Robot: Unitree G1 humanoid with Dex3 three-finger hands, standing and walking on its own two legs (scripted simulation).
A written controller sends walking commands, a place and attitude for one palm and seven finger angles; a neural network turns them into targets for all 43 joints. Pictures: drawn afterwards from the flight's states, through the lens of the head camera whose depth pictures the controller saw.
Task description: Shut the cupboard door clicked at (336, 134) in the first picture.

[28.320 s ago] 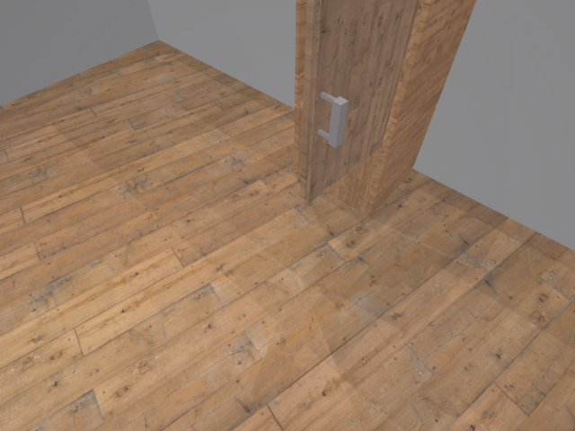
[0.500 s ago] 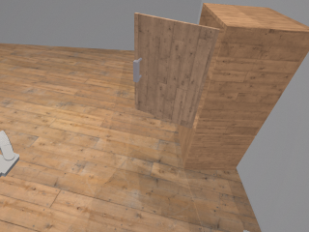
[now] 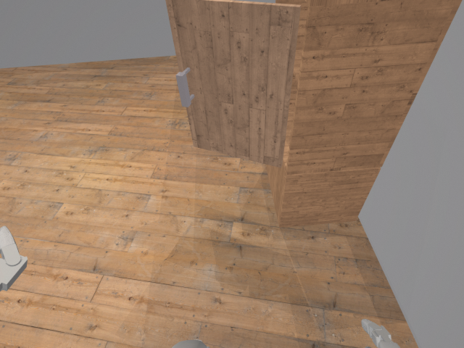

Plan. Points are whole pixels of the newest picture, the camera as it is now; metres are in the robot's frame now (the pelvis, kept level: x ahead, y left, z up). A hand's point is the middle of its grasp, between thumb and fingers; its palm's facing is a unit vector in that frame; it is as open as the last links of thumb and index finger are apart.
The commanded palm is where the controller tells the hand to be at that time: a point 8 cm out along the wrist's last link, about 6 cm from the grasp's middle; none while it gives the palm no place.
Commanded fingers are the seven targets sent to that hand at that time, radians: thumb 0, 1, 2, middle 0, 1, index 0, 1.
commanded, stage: stop stepping back and stand still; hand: left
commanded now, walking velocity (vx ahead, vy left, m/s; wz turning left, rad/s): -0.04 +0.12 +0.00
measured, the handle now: (186, 87) +0.95 +0.23 -0.03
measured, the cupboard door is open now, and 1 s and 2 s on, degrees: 64 64 64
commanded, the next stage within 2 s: let the arm hang, fingers relaxed in 0.68 s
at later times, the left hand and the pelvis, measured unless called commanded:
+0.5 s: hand (20, 242) +0.22 +0.30 +0.15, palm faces +0.41 -0.77 -0.48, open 7.4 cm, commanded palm +0.16 +0.33 +0.18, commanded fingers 0.00 0.90 0.90 -0.20 -0.30 -0.20 -0.30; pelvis +0.02 +0.03 +0.00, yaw +0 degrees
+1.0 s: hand out of the picture +0.14 +0.24 -0.11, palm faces -0.01 -0.95 -0.31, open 7.4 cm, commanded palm none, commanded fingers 0.00 0.90 0.90 -0.20 -0.30 -0.20 -0.30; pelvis +0.00 +0.04 -0.01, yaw +1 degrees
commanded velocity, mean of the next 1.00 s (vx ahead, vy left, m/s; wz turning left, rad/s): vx -0.01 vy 0.01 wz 0.00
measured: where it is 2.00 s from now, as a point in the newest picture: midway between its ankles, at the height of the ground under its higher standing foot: outside the picture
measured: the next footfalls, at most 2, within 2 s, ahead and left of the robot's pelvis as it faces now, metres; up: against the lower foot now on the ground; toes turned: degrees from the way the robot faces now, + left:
left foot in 0.18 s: +0.10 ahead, +0.12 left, +0.00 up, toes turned +5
